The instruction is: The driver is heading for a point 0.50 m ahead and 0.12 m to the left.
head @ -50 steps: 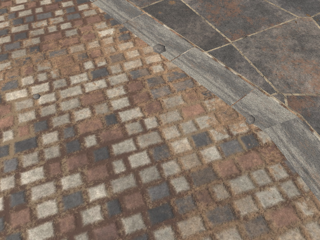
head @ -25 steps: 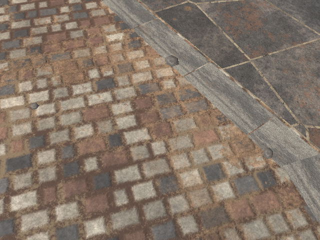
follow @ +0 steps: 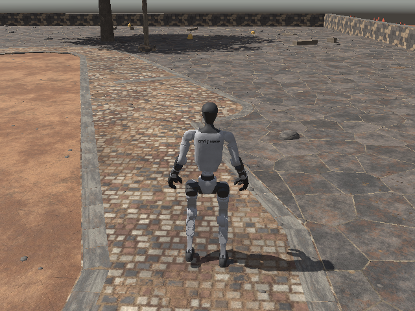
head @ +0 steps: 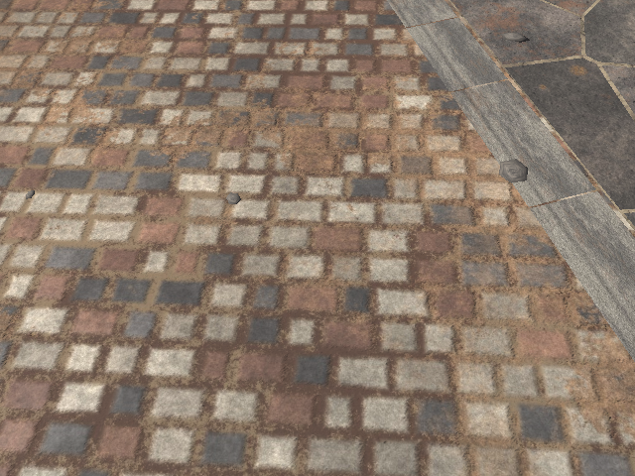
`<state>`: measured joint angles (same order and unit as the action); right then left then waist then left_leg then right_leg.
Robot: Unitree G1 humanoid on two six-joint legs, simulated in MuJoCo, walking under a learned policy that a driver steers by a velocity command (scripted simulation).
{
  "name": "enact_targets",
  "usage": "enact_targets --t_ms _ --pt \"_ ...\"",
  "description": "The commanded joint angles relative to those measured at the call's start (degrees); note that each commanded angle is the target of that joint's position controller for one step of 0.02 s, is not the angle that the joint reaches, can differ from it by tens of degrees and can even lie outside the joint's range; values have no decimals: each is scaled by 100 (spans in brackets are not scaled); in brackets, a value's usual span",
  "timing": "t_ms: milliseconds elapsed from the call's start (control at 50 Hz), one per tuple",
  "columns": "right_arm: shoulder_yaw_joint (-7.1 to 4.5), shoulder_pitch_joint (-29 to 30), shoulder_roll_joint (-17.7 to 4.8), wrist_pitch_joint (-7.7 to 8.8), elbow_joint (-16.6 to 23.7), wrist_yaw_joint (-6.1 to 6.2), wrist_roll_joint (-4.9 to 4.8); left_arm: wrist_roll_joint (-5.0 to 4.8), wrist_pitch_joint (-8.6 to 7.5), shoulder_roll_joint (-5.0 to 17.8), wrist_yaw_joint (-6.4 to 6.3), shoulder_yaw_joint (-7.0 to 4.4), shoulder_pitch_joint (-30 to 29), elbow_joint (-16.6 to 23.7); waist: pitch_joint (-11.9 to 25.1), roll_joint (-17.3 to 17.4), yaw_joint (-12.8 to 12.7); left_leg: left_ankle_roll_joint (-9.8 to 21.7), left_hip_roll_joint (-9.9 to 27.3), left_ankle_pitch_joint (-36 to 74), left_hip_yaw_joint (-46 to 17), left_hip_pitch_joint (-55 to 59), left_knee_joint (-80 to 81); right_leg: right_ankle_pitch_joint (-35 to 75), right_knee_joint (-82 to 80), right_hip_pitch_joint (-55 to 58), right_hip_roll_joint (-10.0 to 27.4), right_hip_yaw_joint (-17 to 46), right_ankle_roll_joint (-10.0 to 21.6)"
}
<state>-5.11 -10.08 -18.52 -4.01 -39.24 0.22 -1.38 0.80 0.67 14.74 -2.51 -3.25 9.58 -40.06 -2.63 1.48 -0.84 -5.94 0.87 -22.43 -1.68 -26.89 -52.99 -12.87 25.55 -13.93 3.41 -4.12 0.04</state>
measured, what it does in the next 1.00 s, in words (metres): steps on the spot, turning left: left foot, then right foot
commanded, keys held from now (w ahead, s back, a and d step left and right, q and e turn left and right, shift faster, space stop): q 0.38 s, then no key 0.62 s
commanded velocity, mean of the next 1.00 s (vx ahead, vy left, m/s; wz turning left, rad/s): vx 0.00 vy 0.00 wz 0.35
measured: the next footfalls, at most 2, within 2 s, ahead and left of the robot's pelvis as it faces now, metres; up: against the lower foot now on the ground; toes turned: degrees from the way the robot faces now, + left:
left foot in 0.12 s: +0.00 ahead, +0.15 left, +0.00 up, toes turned +13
right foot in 0.58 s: +0.09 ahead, -0.08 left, +0.00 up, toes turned +21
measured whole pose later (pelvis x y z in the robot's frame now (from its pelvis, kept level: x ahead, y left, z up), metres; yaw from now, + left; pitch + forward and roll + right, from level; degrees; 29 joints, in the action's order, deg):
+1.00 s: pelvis +0.01 +0.02 -0.01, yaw +20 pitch -1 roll +0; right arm -2.4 -12.5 -14.4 -1.6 -43.1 0.9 0.8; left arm 0.8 -0.9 14.1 0.2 -1.2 9.5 -41.6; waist -1.9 -0.4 -0.1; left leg -0.8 -1.7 -17.4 -6.1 -12.5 -31.2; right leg -16.4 30.9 -13.1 -0.2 1.1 -0.4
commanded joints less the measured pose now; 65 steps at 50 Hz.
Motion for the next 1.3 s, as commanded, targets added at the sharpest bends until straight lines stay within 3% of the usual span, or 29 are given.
enact_targets --t_ms 20,100,120,140,160,180,200,220,240,360,500,560,580,600,620,640,700,740,780,800,840,900,1020,1060,1100,1140,1260,1280,1300 --pt "-62 309 -383 67 626 -73 9 -57 -31 1272 33 -390 -2 297 698 -1269 -170 108 -2 -11 395 114 754 2440 -517 915 1390 794 1225" --pt "-146 -165 -422 16 541 -149 16 -260 -60 1245 89 -410 -122 200 705 -1140 159 611 -188 1103 645 1204 2607 2089 157 621 1344 440 790" --pt "-227 -397 -621 21 483 -97 28 -228 -88 1046 113 -364 210 51 792 -659 193 832 -123 1941 281 2012 3125 1387 770 68 1106 77 368" --pt "-400 -607 -1343 47 559 6 45 74 -104 666 152 -240 258 210 913 1084 73 1407 1313 4219 -1658 3132 3119 -1098 2499 -1521 437 -490 -253" --pt "-377 -487 -1498 158 708 -25 233 117 -123 667 102 -219 -256 500 980 1545 297 2624 2231 5002 -2806 2848 3115 -2734 3735 -2543 -264 152 -503" --pt "-310 -526 -1223 276 680 -68 297 8 -117 938 68 -295 -540 515 1069 883 514 2693 2004 4380 -2502 2661 3262 -2552 4294 -2541 -154 668 -459" --pt "-253 -266 -1063 348 631 -46 247 -74 -97 981 44 -326 -555 486 825 706 323 2348 1630 3883 -2031 2477 3262 -2048 4321 -2571 -73 775 -387" --pt "-219 11 -918 354 648 -5 138 -46 -74 967 -7 -348 -436 370 722 478 190 2046 1332 3455 -1767 2358 3248 -1621 4116 -2577 -30 820 -389" --pt "-167 200 -809 329 674 34 52 -7 -50 1021 -41 -373 -351 340 665 556 101 1929 1204 3421 -1645 2193 3262 -1321 3988 -2463 -40 832 -430" --pt "-172 110 -884 257 661 165 77 -53 -102 729 32 -275 -347 345 807 619 126 1903 919 2852 -1749 2026 3230 -661 2711 -1876 -336 830 -552" --pt "-105 193 -830 195 618 82 123 -120 -170 766 184 -247 -320 381 733 791 254 1896 946 2471 -2269 1582 3016 -797 1385 -804 -384 741 -393" --pt "9 302 -599 191 571 89 60 -55 -256 660 255 -218 4 313 709 604 -40 1494 617 2180 -2232 1299 2734 568 -364 250 -302 715 -140" --pt "76 70 -401 228 540 98 147 55 -273 930 233 -249 52 372 812 90 77 1139 313 1386 -1934 974 2353 1403 -498 776 368 1292 72" --pt "90 -334 -300 283 500 83 193 126 -250 1314 211 -300 -193 411 732 -1073 525 787 -435 66 -1072 538 1781 2362 -489 822 1110 2117 677" --pt "52 -145 -480 308 508 110 231 159 -258 909 222 -186 -281 397 723 -1376 369 530 -369 -522 -766 700 1560 2014 -693 335 1506 2586 1288" --pt "-13 -19 -658 299 479 127 209 118 -277 733 230 -117 -447 443 599 -1236 305 410 -252 -492 -688 818 1335 1662 -734 247 1365 2463 1323" --pt "29 44 -356 219 373 114 213 -25 -284 818 192 -101 -553 383 527 -1178 285 283 -80 206 -526 1063 1896 1324 -537 314 907 1917 899" --pt "88 15 -202 218 282 62 220 -19 -265 741 212 -60 -347 307 536 -997 253 331 -87 1206 -458 1621 2613 1183 -372 172 526 1498 566" --pt "55 72 -454 208 312 59 213 35 -306 720 276 -29 -64 288 547 -562 27 514 114 2042 -669 1855 2563 581 -229 -5 228 1266 282" --pt "20 13 -507 211 206 46 187 26 -309 723 289 -28 -40 305 530 -214 -22 670 41 1628 -669 1584 2472 311 -193 112 42 999 173" --pt "76 -26 -294 245 148 34 216 11 -296 662 282 2 -252 325 466 -183 73 708 76 1460 -742 1427 2672 238 -3 189 -1 869 127" --pt "91 -21 -285 307 73 54 224 1 -244 591 265 30 -182 301 391 48 20 683 86 1527 -782 1345 2717 402 109 232 -54 801 124" --pt "125 -137 -233 347 -71 116 211 -6 -226 541 241 50 -117 176 297 30 42 665 77 1402 -795 1306 2743 372 116 220 -103 760 72" --pt "124 -281 -238 328 -158 151 189 -20 -204 540 218 50 -26 92 330 10 62 755 -49 99 -703 1264 2771 -825 140 136 -263 631 107" --pt "95 -398 -318 346 -155 171 145 -87 -216 593 181 29 19 70 -100 -9 104 957 -70 -1500 -758 870 2812 -2201 188 -344 -325 672 265" --pt "114 -502 -262 471 -128 162 96 -145 -343 548 174 39 118 66 -405 35 122 1131 67 -1961 -952 655 2877 -2563 252 -623 -263 809 412" --pt "155 -459 -154 805 30 29 6 -212 -761 530 318 27 510 30 -267 43 -28 1358 168 -1070 -1204 697 2605 -1891 311 -269 -189 1143 752" --pt "176 -287 -83 863 136 10 2 -222 -794 633 340 2 807 -29 -219 -164 -152 1258 -9 -465 -891 425 2133 -1709 94 127 -51 1480 889" --pt "199 -125 36 947 286 -15 3 -234 -810 947 358 -95 1245 -164 -108 -845 -235 1038 -353 277 -325 -168 1262 -1131 -209 893 369 2291 1163"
